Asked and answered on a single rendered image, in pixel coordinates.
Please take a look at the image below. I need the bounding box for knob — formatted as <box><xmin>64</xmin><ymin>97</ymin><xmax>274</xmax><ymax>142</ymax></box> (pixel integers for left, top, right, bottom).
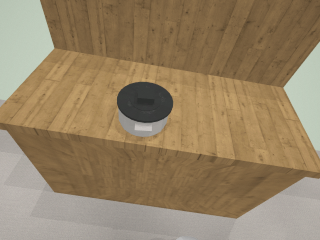
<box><xmin>137</xmin><ymin>87</ymin><xmax>155</xmax><ymax>104</ymax></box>

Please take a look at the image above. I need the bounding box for pot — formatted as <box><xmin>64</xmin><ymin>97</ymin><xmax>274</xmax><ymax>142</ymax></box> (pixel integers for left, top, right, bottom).
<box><xmin>118</xmin><ymin>109</ymin><xmax>168</xmax><ymax>137</ymax></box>

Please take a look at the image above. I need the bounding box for table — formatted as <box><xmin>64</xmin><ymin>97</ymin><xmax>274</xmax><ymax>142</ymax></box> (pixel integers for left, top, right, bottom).
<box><xmin>0</xmin><ymin>0</ymin><xmax>320</xmax><ymax>219</ymax></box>

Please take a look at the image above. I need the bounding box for lid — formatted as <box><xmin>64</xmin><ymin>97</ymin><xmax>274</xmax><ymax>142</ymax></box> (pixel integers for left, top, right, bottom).
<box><xmin>117</xmin><ymin>82</ymin><xmax>173</xmax><ymax>123</ymax></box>

